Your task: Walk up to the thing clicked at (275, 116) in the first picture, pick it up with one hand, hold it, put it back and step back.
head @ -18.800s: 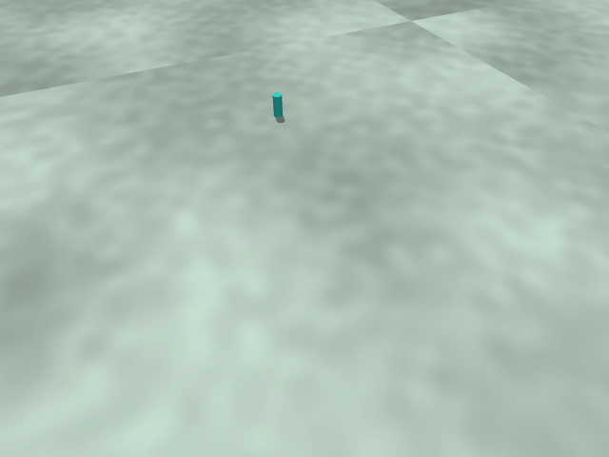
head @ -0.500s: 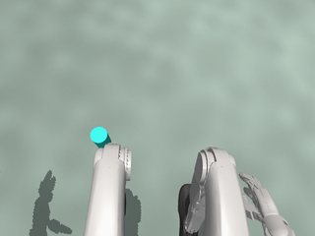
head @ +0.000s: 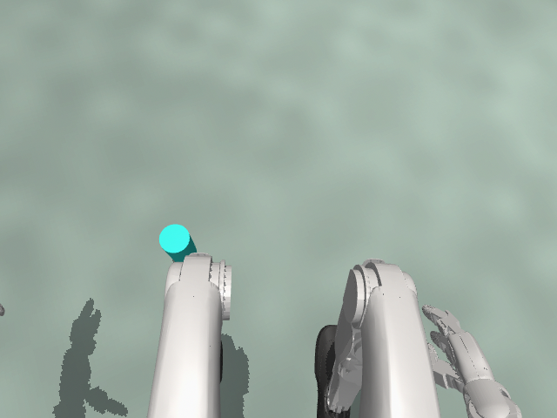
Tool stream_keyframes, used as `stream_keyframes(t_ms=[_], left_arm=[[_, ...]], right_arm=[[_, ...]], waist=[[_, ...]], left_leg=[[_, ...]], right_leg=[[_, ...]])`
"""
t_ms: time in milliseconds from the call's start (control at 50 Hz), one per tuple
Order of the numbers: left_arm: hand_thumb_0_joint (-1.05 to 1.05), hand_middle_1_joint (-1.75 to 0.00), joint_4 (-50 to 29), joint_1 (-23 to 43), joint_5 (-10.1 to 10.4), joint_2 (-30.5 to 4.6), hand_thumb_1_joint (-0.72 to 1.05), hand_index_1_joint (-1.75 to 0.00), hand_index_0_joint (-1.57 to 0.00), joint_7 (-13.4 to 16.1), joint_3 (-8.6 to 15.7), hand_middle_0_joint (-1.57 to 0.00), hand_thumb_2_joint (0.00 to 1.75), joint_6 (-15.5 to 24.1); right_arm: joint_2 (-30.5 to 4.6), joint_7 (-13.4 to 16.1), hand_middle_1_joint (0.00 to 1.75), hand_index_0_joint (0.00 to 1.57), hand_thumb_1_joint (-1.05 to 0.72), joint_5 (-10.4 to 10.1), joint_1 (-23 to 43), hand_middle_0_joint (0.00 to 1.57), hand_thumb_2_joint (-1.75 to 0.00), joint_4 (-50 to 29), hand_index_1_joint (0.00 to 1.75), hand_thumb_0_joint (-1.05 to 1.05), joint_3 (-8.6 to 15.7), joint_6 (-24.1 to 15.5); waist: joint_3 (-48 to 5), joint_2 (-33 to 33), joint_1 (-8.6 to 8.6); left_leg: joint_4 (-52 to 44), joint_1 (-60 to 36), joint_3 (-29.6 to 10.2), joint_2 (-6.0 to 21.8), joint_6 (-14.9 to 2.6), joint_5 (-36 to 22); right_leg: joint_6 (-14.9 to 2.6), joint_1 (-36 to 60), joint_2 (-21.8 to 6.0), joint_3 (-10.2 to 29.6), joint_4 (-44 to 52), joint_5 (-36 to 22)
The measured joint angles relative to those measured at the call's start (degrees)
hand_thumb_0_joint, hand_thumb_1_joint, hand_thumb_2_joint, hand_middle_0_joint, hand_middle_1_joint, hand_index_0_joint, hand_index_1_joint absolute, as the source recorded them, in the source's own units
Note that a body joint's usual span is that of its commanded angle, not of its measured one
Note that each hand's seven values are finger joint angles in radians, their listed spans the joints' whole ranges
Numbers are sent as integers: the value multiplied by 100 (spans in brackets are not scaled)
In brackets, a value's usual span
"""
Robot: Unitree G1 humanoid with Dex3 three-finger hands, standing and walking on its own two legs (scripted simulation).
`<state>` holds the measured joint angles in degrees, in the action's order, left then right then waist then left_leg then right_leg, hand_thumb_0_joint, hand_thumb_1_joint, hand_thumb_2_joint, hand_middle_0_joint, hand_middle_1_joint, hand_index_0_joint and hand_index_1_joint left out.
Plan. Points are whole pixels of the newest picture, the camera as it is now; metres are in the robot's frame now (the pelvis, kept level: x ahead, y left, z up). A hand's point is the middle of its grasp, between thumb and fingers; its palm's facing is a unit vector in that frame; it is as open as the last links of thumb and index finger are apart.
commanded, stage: approach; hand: left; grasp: from the side
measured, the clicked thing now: (179, 246) +0.38 +0.21 -0.29
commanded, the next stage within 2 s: close in in 0.40 s
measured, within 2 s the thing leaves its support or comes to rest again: neither
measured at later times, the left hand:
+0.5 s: hand (113, 250) +0.34 +0.30 -0.20, palm faces +0.00 -1.00 +0.05, open 17.5 cm
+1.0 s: hand (157, 248) +0.36 +0.23 -0.23, palm faces -0.01 -1.00 +0.04, open 17.5 cm
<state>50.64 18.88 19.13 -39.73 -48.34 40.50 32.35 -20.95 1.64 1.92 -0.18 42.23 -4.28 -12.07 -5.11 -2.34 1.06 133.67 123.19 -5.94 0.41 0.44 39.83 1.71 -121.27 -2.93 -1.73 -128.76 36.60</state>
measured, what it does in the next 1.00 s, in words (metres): lowers itself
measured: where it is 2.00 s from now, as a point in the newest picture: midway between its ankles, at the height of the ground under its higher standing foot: (267, 401)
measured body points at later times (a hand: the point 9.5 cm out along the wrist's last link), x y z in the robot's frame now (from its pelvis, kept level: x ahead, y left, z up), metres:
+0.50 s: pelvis +0.00 +0.00 -0.07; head +0.22 +0.13 +0.30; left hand +0.34 +0.35 -0.20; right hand +0.21 -0.26 -0.12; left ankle +0.09 +0.12 -0.32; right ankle +0.11 -0.14 -0.32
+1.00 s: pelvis -0.02 +0.02 -0.08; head +0.19 +0.19 +0.28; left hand +0.36 +0.29 -0.23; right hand +0.16 -0.23 -0.11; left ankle +0.09 +0.12 -0.32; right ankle +0.11 -0.13 -0.32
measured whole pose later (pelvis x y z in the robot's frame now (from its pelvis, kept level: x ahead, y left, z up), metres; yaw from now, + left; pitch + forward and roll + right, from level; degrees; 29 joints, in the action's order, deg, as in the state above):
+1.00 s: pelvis -0.02 +0.02 -0.08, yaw -9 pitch +11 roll -17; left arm 74.2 24.4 11.3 -37.6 -18.5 25.0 64.7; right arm -20.9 -7.6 18.2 10.0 35.2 -24.3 -4.8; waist 12.9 -13.2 9.8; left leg 152.8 126.1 -18.6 -0.7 -0.3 39.9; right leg 3.0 -117.9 0.8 -11.1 -137.6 32.9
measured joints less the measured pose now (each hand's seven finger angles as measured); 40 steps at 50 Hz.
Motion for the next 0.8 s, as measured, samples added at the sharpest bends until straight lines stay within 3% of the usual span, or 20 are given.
stream_keyframes(t_ms=[140,260,360,440,520,620,800], left_arm=[[-1,-22,735,255,166,205,-58,-19,-7,28,-132,-3,13,404],[-1,-21,1339,496,57,331,-60,-18,-7,167,-224,-4,11,979],[-1,-20,1705,543,-67,193,-60,-17,-7,304,-215,-4,11,1500],[-1,-19,1981,540,20,62,-61,-16,-8,384,-223,-5,10,1877],[-1,-18,2302,586,73,1,-61,-15,-8,550,-393,-5,9,2200],[-1,-17,2613,676,-99,18,-61,-14,-8,985,-615,-5,6,2584],[-1,-14,2430,729,-524,157,-60,-11,-9,2152,-884,-5,3,3098]], right_arm=[[-2,-103,30,21,-85,101,75,20,-88,-57,30,1,-147,-67],[-11,-229,30,21,-85,327,288,20,-88,-156,30,1,-431,-101],[-22,-318,30,21,-86,567,565,20,-88,-227,30,1,-759,-41],[-45,-370,30,21,-86,747,760,21,-88,-260,30,1,-1026,34],[-58,-408,30,21,-86,924,916,21,-88,-275,30,1,-1281,117],[-38,-475,30,21,-87,1163,1087,21,-89,-333,30,1,-1589,235],[34,-674,30,21,-88,1533,1182,21,-89,-542,30,0,-1920,499]], waist=[[143,-116,116],[465,-332,325],[836,-570,527],[1105,-738,641],[1304,-869,715],[1500,-1005,798],[1809,-1173,850]], left_leg=[[239,130,-52,7,22,12],[692,300,-249,4,79,72],[1089,383,-461,1,122,143],[1355,415,-623,-16,139,193],[1562,437,-768,-43,136,215],[1766,441,-948,-61,103,236],[1966,321,-1227,-108,57,210]], right_leg=[[6,-141,34,-17,-216,-21],[8,-280,88,-146,-558,-42],[18,-320,148,-291,-816,-66],[44,-298,185,-401,-966,-78],[71,-248,213,-504,-1058,-95],[121,-152,265,-637,-1101,-130],[137,147,331,-863,-1054,-210]])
